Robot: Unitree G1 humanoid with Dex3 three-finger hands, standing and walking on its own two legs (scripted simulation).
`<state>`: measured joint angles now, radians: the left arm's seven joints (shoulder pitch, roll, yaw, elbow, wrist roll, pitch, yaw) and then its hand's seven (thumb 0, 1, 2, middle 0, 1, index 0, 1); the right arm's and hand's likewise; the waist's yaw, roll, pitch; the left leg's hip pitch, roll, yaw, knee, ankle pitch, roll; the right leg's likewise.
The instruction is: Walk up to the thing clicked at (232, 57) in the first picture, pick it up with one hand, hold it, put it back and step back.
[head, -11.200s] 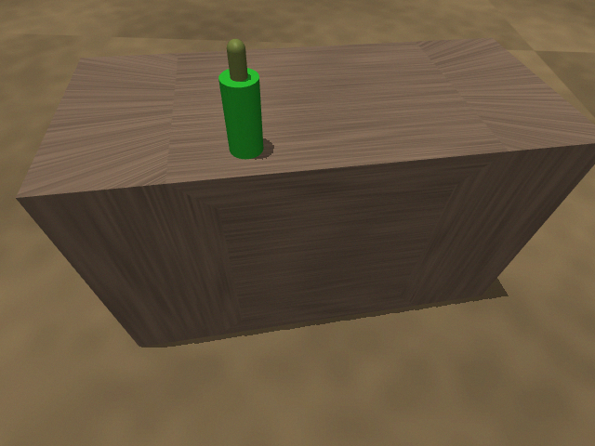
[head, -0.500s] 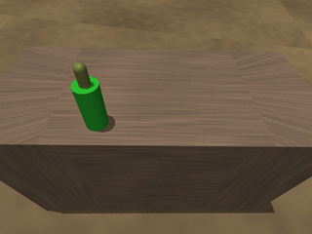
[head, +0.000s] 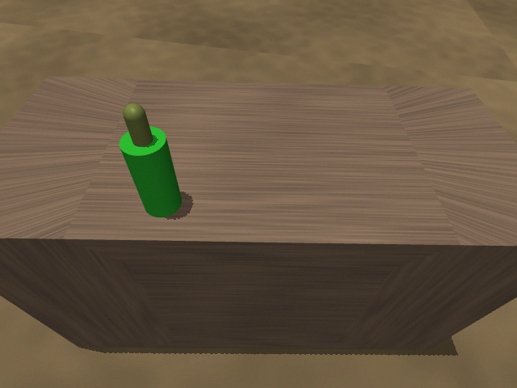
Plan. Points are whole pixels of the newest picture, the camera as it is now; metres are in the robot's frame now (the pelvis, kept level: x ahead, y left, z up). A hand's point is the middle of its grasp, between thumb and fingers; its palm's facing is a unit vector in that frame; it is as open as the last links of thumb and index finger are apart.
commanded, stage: stand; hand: left
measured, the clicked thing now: (150, 161) +0.46 +0.19 +0.08
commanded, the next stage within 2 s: rise first in 0.08 s
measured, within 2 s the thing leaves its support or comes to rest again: neither
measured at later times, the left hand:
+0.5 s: hand (108, 363) +0.18 +0.25 -0.11, palm faces +0.22 -0.92 -0.32, open 12.6 cm
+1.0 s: hand (82, 337) +0.19 +0.24 +0.02, palm faces +0.29 -0.88 -0.37, open 17.4 cm
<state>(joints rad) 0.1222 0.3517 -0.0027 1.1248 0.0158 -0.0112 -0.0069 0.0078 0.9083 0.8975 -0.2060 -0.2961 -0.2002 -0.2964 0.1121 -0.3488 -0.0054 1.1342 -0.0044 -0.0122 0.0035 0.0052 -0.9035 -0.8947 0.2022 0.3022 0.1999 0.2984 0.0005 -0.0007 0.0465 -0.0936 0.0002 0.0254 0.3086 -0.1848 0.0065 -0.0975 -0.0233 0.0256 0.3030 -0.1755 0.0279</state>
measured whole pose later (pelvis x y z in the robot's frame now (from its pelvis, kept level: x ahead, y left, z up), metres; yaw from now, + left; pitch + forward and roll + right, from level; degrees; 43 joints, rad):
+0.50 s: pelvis +0.00 -0.01 -0.01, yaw +1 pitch +2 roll +0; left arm 0.11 0.29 0.13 0.73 -0.05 -0.06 0.06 0.01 0.30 0.34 -0.08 -0.08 -0.08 -0.08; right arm 0.11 -0.27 -0.10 0.82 0.06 -0.08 -0.06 0.01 -0.26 -0.33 0.07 0.08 0.07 0.08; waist 0.01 0.01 -0.01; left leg -0.24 0.01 0.01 0.44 -0.24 0.00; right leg -0.24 -0.01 0.01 0.42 -0.23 0.02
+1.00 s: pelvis +0.01 -0.01 -0.01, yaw +1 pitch -2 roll +0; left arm 0.43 0.30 0.19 0.04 -0.05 -0.09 0.04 -0.01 -0.49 0.01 -0.04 -0.02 -0.03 -0.02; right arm 0.28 -0.23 -0.10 0.59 0.04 -0.06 -0.05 -0.01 0.51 -0.02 0.06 0.05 0.05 0.05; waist 0.04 0.05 0.01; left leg -0.13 0.01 0.00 0.42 -0.25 -0.01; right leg -0.13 -0.01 0.00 0.42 -0.26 0.01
